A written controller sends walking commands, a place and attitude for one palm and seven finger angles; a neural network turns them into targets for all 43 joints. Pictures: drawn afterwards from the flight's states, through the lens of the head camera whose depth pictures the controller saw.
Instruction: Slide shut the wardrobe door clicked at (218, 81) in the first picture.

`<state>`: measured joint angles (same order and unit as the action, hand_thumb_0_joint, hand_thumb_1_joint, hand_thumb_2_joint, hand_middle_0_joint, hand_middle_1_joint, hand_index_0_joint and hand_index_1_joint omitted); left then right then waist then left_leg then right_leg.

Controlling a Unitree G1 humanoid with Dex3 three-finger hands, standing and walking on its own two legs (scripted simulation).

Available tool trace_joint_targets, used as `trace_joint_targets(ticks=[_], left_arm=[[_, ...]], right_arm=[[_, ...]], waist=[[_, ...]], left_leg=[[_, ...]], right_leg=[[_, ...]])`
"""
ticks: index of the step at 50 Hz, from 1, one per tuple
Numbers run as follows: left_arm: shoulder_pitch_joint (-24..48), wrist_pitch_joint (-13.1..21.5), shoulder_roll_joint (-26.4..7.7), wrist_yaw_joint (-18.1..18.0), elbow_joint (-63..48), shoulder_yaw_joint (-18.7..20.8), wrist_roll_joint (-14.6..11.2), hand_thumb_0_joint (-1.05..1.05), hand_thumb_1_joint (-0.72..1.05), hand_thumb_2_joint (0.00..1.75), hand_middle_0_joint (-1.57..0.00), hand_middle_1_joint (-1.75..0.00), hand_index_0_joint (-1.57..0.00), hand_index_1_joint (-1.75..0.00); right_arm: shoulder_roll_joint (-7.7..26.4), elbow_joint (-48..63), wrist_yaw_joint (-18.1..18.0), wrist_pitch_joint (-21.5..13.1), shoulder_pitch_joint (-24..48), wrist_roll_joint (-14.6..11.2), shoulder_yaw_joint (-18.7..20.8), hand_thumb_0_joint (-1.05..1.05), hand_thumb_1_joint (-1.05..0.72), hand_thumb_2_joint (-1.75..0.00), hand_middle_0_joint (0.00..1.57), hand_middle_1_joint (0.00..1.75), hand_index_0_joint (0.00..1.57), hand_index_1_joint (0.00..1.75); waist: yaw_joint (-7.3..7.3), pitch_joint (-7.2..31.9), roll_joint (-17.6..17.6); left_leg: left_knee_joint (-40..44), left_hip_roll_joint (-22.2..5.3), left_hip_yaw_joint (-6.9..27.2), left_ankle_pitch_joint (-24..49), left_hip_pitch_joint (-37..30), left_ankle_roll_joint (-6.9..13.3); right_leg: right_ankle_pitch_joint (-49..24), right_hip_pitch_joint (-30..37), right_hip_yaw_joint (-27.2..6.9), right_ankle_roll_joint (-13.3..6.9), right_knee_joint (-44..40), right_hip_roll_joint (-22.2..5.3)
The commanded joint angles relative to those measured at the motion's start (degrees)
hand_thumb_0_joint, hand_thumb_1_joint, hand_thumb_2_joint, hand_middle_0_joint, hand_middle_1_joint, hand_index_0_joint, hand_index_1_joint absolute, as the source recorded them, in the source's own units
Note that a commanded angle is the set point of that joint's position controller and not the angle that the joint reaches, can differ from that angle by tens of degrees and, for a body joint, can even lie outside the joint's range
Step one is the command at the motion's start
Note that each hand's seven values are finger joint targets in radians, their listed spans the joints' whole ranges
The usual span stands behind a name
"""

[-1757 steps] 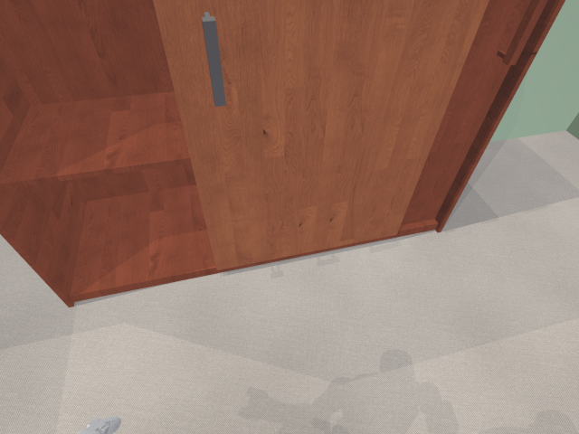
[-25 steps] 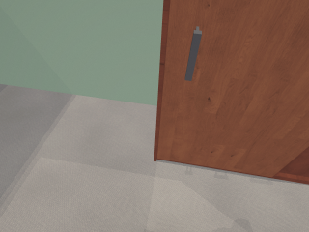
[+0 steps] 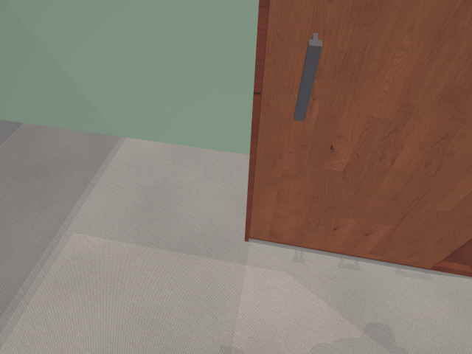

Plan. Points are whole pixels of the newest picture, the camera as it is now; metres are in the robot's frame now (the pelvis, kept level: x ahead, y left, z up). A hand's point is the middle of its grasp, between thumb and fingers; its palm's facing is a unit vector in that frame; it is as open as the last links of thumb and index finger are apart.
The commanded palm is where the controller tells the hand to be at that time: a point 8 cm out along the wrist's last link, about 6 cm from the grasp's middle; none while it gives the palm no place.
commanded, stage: look to check the result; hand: right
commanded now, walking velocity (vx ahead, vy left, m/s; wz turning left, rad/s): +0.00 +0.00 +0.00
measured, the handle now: (306, 79) +0.66 -0.11 +0.12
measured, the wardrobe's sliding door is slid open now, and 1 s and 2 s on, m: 0.00 0.00 0.00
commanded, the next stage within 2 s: stand and wait in 0.28 s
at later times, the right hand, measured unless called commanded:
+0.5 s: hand out of the picture +0.09 -0.23 -0.16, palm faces -0.03 +0.94 -0.33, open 7.4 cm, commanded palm none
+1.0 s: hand out of the picture +0.09 -0.23 -0.16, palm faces -0.05 +0.94 -0.33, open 7.4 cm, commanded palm none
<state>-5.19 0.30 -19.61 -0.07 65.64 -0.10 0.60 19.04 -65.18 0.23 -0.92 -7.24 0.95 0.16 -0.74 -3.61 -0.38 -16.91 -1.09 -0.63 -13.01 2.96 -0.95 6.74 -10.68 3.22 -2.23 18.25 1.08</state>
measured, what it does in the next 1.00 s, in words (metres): stands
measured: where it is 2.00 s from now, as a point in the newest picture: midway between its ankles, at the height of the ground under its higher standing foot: outside the picture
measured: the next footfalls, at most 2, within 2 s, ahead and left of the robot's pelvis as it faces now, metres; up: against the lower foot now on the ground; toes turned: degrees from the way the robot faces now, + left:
none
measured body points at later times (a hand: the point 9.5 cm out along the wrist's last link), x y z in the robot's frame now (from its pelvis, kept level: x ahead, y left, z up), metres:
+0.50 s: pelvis +0.02 +0.01 +0.00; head +0.03 +0.01 +0.45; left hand +0.11 +0.30 -0.13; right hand +0.10 -0.28 -0.14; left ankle -0.04 +0.13 -0.75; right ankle +0.04 -0.09 -0.75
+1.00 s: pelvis +0.02 +0.01 +0.00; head +0.04 +0.01 +0.45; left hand +0.09 +0.31 -0.14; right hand +0.09 -0.28 -0.14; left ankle -0.04 +0.13 -0.75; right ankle +0.04 -0.09 -0.75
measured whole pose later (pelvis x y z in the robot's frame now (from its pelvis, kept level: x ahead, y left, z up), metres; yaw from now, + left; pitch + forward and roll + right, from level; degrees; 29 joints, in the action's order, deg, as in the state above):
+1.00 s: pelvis +0.02 +0.01 +0.00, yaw +1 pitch -1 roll +0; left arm -4.7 0.3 -19.1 -0.4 65.6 -0.3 0.5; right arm 18.9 -64.9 -0.3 -1.2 -6.9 0.9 0.3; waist -0.6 -3.7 -0.4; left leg -15.0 -0.2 -0.2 -13.5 0.5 0.1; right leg 7.8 -8.3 3.5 -1.0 17.2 0.1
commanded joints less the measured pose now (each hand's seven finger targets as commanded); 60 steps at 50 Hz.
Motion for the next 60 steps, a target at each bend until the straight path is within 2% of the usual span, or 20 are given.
trace_joint_targets(ticks=[1, 3, 7, 8, 16, 18, 22, 24, 27, 31, 33, 35, 38, 40, 44, 48, 52, 58, 60], left_arm=[[2.7, 1.1, -11.3, -0.8, -3.2, 2.3, 0.2, 0.00, 0.90, 0.90, -0.20, -0.30, -0.20, -0.30], [2.7, 1.1, -11.2, -0.8, -3.2, 2.3, 0.0, 0.00, 0.90, 0.90, -0.20, -0.30, -0.20, -0.30], [2.7, 1.1, -11.2, -0.9, -3.0, 2.3, 0.2, 0.00, 0.90, 0.90, -0.20, -0.30, -0.20, -0.30], [2.7, 1.1, -10.8, -0.9, -3.1, 2.2, 0.0, 0.00, 0.90, 0.90, -0.20, -0.30, -0.20, -0.30], [3.0, 1.2, -10.6, -0.9, -3.1, 2.3, 0.2, 0.00, 0.90, 0.90, -0.20, -0.30, -0.20, -0.30], [2.9, 1.2, -10.6, -0.9, -3.2, 2.2, 0.0, 0.00, 0.90, 0.90, -0.20, -0.30, -0.20, -0.30], [3.3, 1.2, -10.6, -0.9, -3.3, 2.3, 0.2, 0.00, 0.90, 0.90, -0.20, -0.30, -0.20, -0.30], [3.3, 1.2, -10.6, -0.9, -3.4, 2.3, 0.2, 0.00, 0.90, 0.90, -0.20, -0.30, -0.20, -0.30], [3.2, 1.3, -10.7, -1.0, -3.5, 2.3, 0.2, 0.00, 0.90, 0.90, -0.20, -0.30, -0.20, -0.30], [3.3, 1.2, -10.7, -0.9, -3.5, 2.3, 0.2, 0.00, 0.90, 0.90, -0.20, -0.30, -0.20, -0.30], [3.2, 1.1, -10.8, -0.9, -3.6, 2.2, 0.0, 0.00, 0.90, 0.90, -0.20, -0.30, -0.20, -0.30], [3.1, 1.1, -10.9, -0.9, -3.5, 2.2, 0.2, 0.00, 0.90, 0.90, -0.20, -0.30, -0.20, -0.30], [2.9, 1.2, -10.9, -1.0, -3.6, 2.2, 0.1, 0.00, 0.90, 0.90, -0.20, -0.30, -0.20, -0.30], [2.8, 1.2, -11.0, -1.0, -3.4, 2.2, 0.2, 0.00, 0.90, 0.90, -0.20, -0.30, -0.20, -0.30], [3.0, 1.1, -10.9, -1.0, -3.2, 2.2, 0.1, 0.00, 0.90, 0.90, -0.20, -0.30, -0.20, -0.30], [2.7, 1.2, -11.1, -1.1, -3.3, 2.2, 0.0, 0.00, 0.90, 0.90, -0.20, -0.30, -0.20, -0.30], [3.0, 1.1, -11.1, -1.0, -3.1, 2.2, 0.1, 0.00, 0.90, 0.90, -0.20, -0.30, -0.20, -0.30], [2.8, 1.2, -11.2, -1.0, -3.2, 2.3, 0.0, 0.00, 0.90, 0.90, -0.20, -0.30, -0.20, -0.30], [3.1, 1.1, -11.2, -1.0, -3.1, 2.3, 0.1, 0.00, 0.90, 0.90, -0.20, -0.30, -0.20, -0.30]], right_arm=[[11.8, 2.9, -0.8, -1.0, 1.7, -0.3, 2.0, 0.00, -0.90, -0.90, 0.20, 0.30, 0.20, 0.30], [11.6, 2.9, -0.8, -1.1, 1.3, -0.3, 2.1, 0.00, -0.90, -0.90, 0.20, 0.30, 0.20, 0.30], [11.4, 2.8, -1.0, -1.0, 1.6, -0.3, 2.0, 0.00, -0.90, -0.90, 0.20, 0.30, 0.20, 0.30], [11.4, 2.9, -1.0, -1.1, 1.1, -0.3, 2.1, 0.00, -0.90, -0.90, 0.20, 0.30, 0.20, 0.30], [11.3, 3.1, -1.2, -1.2, 1.6, -0.3, 2.1, 0.00, -0.90, -0.90, 0.20, 0.30, 0.20, 0.30], [11.4, 3.3, -1.2, -1.3, 1.3, -0.2, 2.2, 0.00, -0.90, -0.90, 0.20, 0.30, 0.20, 0.30], [11.3, 3.3, -1.2, -1.3, 1.8, -0.2, 2.2, 0.00, -0.90, -0.90, 0.20, 0.30, 0.20, 0.30], [11.4, 3.4, -1.2, -1.3, 1.9, -0.2, 2.2, 0.00, -0.90, -0.90, 0.20, 0.30, 0.20, 0.30], [11.5, 3.5, -1.2, -1.4, 1.7, -0.2, 2.3, 0.00, -0.90, -0.90, 0.20, 0.30, 0.20, 0.30], [11.6, 3.6, -1.2, -1.3, 1.7, -0.2, 2.2, 0.00, -0.90, -0.90, 0.20, 0.30, 0.20, 0.30], [11.5, 3.6, -1.2, -1.4, 1.5, -0.2, 2.2, 0.00, -0.90, -0.90, 0.20, 0.30, 0.20, 0.30], [11.5, 3.5, -1.2, -1.3, 1.8, -0.3, 2.1, 0.00, -0.90, -0.90, 0.20, 0.30, 0.20, 0.30], [11.6, 3.4, -1.2, -1.4, 1.4, -0.3, 2.2, 0.00, -0.90, -0.90, 0.20, 0.30, 0.20, 0.30], [11.6, 3.4, -1.2, -1.3, 1.8, -0.3, 2.2, 0.00, -0.90, -0.90, 0.20, 0.30, 0.20, 0.30], [11.7, 3.2, -1.2, -1.3, 1.7, -0.3, 2.1, 0.00, -0.90, -0.90, 0.20, 0.30, 0.20, 0.30], [11.7, 3.2, -1.2, -1.4, 1.4, -0.3, 2.2, 0.00, -0.90, -0.90, 0.20, 0.30, 0.20, 0.30], [11.7, 3.2, -1.2, -1.2, 1.8, -0.4, 2.1, 0.00, -0.90, -0.90, 0.20, 0.30, 0.20, 0.30], [11.8, 3.2, -1.3, -1.4, 1.5, -0.3, 2.2, 0.00, -0.90, -0.90, 0.20, 0.30, 0.20, 0.30], [11.9, 3.3, -1.3, -1.3, 2.1, -0.3, 2.1, 0.00, -0.90, -0.90, 0.20, 0.30, 0.20, 0.30]], waist=[[0.21, 6.4, 0.9], [0.32, 6.1, -0.2], [0.21, 6.3, 0.9], [0.38, 6.9, -0.5], [0.22, 7.1, 0.2], [0.40, 6.9, -0.8], [0.33, 6.3, 0.3], [0.23, 5.9, -0.2], [0.33, 6.8, 0.0], [0.34, 6.0, 0.4], [0.44, 5.7, -0.6], [0.27, 6.0, 0.3], [0.43, 6.8, -0.8], [0.23, 6.6, 0.6], [0.31, 5.6, 0.4], [0.38, 6.6, -0.9], [0.36, 5.3, 0.3], [0.35, 6.5, -0.8], [0.24, 5.5, 0.0]], left_leg=[[3.2, -6.6, 4.6, 6.2, 4.2, 2.9], [3.5, -6.4, 4.5, 6.9, 4.1, 2.9], [3.0, -6.6, 4.5, 7.9, 3.8, 2.9], [3.2, -6.5, 4.4, 8.2, 3.5, 2.9], [2.7, -6.8, 4.3, 12.0, 2.7, 2.8], [3.0, -6.7, 4.2, 12.2, 2.5, 2.8], [3.0, -6.8, 4.3, 12.4, 2.6, 2.8], [3.2, -6.9, 4.5, 13.0, 2.7, 2.9], [2.9, -6.9, 4.5, 14.4, 2.0, 2.9], [3.4, -7.0, 4.6, 13.4, 2.1, 2.9], [3.8, -6.8, 4.5, 12.6, 2.3, 2.8], [3.7, -6.9, 4.8, 12.6, 2.2, 2.9], [3.7, -6.8, 4.7, 13.6, 1.7, 2.9], [3.5, -6.9, 4.9, 14.1, 1.6, 3.0], [3.8, -6.8, 4.9, 12.9, 2.1, 3.0], [3.7, -6.7, 4.8, 13.8, 1.7, 2.9], [4.1, -6.8, 5.1, 11.9, 2.2, 2.9], [3.9, -6.8, 5.0, 14.0, 1.9, 2.9], [4.0, -6.8, 5.2, 13.5, 2.3, 2.9]], right_leg=[[-8.1, 7.7, -8.5, 0.3, -1.7, -8.6], [-8.5, 7.6, -8.2, 0.3, -1.4, -8.6], [-9.6, 8.1, -8.2, 0.3, -1.5, -8.7], [-9.9, 8.4, -8.1, 0.1, -1.3, -8.8], [-12.7, 9.0, -7.6, 0.3, -0.9, -8.7], [-12.8, 8.8, -7.6, 0.2, -0.9, -8.7], [-12.8, 8.9, -7.6, 0.4, -1.2, -8.6], [-12.5, 8.8, -7.4, 0.5, -1.1, -8.6], [-13.9, 9.4, -7.4, 0.5, -0.9, -8.6], [-12.3, 9.1, -7.2, 0.6, -1.3, -8.6], [-11.4, 8.9, -7.1, 0.6, -1.4, -8.7], [-11.1, 9.0, -7.1, 0.7, -1.5, -8.7], [-11.9, 9.6, -7.1, 0.6, -1.3, -8.7], [-12.4, 9.6, -7.0, 0.7, -1.3, -8.7], [-11.6, 9.2, -6.9, 0.7, -1.6, -8.8], [-12.4, 10.0, -7.0, 0.6, -1.3, -9.0], [-10.7, 9.2, -7.1, 0.7, -1.9, -8.9], [-12.1, 10.2, -6.9, 0.7, -1.5, -9.0], [-11.5, 9.6, -7.0, 0.8, -1.8, -9.0]])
